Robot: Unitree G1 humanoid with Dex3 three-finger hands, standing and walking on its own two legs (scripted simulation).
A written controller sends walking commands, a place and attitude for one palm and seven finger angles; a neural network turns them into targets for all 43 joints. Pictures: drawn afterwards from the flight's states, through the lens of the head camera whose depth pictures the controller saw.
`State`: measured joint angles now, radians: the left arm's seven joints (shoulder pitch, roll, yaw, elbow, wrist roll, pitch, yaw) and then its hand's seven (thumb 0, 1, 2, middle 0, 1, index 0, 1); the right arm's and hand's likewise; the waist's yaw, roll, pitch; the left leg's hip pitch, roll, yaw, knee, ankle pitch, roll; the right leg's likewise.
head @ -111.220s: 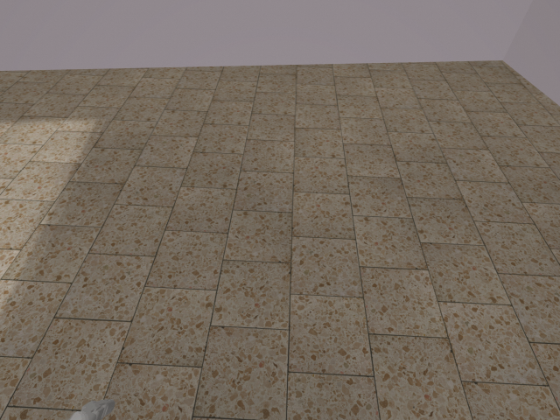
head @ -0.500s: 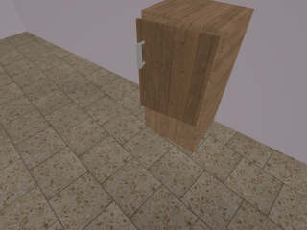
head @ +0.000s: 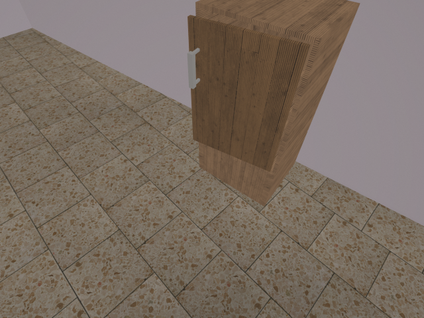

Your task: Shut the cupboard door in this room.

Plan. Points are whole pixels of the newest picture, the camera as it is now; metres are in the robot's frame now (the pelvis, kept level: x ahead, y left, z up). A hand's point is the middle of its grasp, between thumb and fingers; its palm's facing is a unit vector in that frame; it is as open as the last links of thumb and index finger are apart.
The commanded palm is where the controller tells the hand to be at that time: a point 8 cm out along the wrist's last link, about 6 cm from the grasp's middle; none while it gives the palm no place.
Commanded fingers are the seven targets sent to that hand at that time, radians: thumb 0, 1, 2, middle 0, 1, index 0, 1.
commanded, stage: look to check the result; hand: left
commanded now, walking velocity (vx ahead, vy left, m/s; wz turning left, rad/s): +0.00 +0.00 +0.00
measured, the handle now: (194, 68) +0.96 +0.11 -0.03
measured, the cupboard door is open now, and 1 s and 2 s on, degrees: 8 8 8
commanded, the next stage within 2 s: walk to a spot facing it in 0.40 s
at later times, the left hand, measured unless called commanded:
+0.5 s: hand out of the picture -0.02 +0.15 -0.18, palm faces +0.05 -0.99 -0.16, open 7.3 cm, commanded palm none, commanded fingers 0.00 0.90 0.90 -0.20 -0.30 -0.20 -0.30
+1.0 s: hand out of the picture +0.03 +0.23 -0.19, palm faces +0.25 -0.94 -0.22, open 7.3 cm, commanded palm none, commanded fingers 0.00 0.90 0.90 -0.20 -0.30 -0.20 -0.30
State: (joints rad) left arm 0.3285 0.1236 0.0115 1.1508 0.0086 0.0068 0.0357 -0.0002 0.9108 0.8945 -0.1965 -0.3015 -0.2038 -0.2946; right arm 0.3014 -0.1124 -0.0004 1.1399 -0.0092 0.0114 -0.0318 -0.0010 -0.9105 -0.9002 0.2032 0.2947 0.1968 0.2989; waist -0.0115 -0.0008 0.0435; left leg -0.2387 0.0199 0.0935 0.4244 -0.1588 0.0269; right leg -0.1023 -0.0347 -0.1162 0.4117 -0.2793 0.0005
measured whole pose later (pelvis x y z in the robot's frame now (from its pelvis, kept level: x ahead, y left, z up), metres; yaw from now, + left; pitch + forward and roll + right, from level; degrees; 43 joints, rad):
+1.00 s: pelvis +0.00 +0.02 -0.02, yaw +14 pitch +1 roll -1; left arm 0.15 0.21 0.08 0.96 0.02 0.07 0.03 0.00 0.91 0.89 -0.20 -0.30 -0.20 -0.29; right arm 0.24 -0.19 -0.05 0.98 -0.03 0.03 -0.02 0.00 -0.91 -0.90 0.20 0.29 0.20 0.30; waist -0.04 -0.02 0.11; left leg -0.39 -0.03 0.05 0.63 -0.26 0.07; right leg -0.43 -0.07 -0.05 1.12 -0.48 0.03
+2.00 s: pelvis +0.07 +0.01 +0.00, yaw +51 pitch +0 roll +1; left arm 0.16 0.24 0.07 0.86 0.02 0.03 -0.03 0.01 0.91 0.89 -0.20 -0.30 -0.20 -0.29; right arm 0.29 -0.20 -0.04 0.95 -0.03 0.00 0.01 0.00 -0.91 -0.90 0.21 0.30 0.20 0.30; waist -0.02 -0.01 0.07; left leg -0.12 -0.02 -0.06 0.44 -0.33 0.01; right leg -0.51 -0.11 -0.03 0.80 -0.29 0.07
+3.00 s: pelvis +0.19 +0.33 +0.00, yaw +75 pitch -1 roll -1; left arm 0.17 0.19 0.05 0.94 0.02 0.04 0.01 0.00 0.91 0.90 -0.19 -0.30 -0.20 -0.29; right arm 0.29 -0.13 -0.01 1.02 -0.02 -0.02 -0.03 0.00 -0.92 -0.90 0.21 0.30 0.20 0.30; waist 0.00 -0.04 0.06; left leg -0.07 -0.06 0.10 0.39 -0.31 0.10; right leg -0.50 -0.04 -0.01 0.89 -0.20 0.03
